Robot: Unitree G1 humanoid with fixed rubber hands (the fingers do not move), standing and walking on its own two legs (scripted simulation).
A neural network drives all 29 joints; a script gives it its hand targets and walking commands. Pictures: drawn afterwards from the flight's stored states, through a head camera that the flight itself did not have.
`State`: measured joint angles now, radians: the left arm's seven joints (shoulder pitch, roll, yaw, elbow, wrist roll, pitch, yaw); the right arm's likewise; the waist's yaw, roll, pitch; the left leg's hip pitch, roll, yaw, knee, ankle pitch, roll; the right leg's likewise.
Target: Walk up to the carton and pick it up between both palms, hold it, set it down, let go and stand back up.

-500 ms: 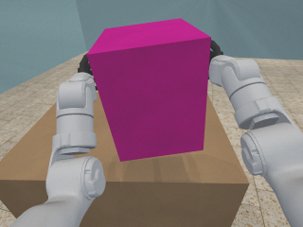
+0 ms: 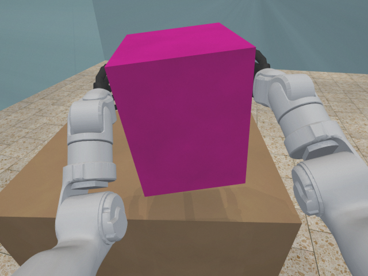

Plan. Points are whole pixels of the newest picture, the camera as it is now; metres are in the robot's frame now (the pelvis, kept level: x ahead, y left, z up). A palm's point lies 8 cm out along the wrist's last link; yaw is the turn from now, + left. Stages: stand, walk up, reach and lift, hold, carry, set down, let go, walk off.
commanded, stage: hold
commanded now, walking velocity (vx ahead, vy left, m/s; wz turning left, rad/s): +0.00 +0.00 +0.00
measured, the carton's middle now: (183, 105) +0.41 -0.01 +0.26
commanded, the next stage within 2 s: none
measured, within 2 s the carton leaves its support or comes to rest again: neither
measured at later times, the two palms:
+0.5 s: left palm (104, 96) +0.38 +0.15 +0.30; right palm (260, 80) +0.37 -0.16 +0.32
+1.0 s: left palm (104, 97) +0.37 +0.15 +0.30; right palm (260, 82) +0.37 -0.16 +0.32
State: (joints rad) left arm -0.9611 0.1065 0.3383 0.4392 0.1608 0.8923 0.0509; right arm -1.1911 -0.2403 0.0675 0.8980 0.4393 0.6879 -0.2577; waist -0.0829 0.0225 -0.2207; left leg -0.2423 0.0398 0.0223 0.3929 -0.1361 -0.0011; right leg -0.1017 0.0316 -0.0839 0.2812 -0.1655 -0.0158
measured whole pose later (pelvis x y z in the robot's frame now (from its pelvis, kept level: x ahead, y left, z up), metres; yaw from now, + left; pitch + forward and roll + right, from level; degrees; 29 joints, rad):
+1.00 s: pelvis +0.00 +0.00 +0.00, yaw +0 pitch -1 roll -2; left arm -0.98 0.11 0.34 0.47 0.16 0.88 0.06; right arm -1.20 -0.24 0.05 0.92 0.43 0.69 -0.26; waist -0.08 0.03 -0.22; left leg -0.25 0.04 0.02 0.39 -0.14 0.00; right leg -0.11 0.03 -0.08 0.28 -0.17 -0.01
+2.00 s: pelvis +0.00 +0.00 +0.00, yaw +0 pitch +0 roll -2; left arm -0.99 0.11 0.34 0.48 0.15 0.88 0.06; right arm -1.21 -0.25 0.06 0.93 0.43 0.69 -0.25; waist -0.08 0.03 -0.23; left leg -0.25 0.04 0.02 0.39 -0.14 0.00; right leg -0.12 0.03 -0.07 0.29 -0.17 -0.01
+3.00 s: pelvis +0.00 +0.00 +0.00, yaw +0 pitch -1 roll -2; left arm -0.98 0.11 0.35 0.48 0.16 0.88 0.05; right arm -1.21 -0.24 0.07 0.93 0.44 0.69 -0.26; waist -0.08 0.02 -0.22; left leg -0.24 0.04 0.02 0.39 -0.14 0.00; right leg -0.10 0.03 -0.07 0.28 -0.17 -0.02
